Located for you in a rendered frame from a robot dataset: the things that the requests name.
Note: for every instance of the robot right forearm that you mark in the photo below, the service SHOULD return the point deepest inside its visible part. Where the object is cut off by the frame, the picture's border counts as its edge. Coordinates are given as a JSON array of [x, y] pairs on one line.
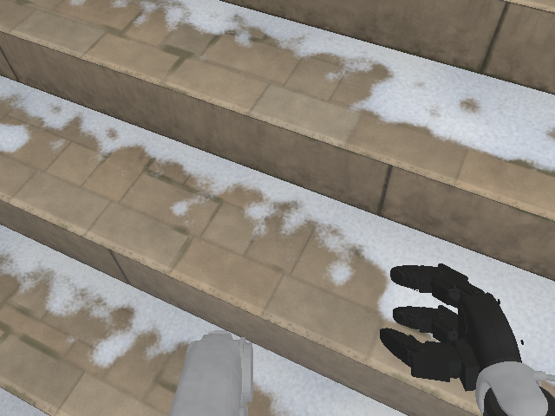
[[509, 389]]

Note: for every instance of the right robot hand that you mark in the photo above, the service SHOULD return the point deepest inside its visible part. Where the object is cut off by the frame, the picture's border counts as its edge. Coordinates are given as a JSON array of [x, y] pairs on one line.
[[478, 337]]

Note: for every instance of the robot left thigh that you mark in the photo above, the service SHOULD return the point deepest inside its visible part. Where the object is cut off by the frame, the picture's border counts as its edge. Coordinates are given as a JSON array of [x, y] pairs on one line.
[[217, 378]]

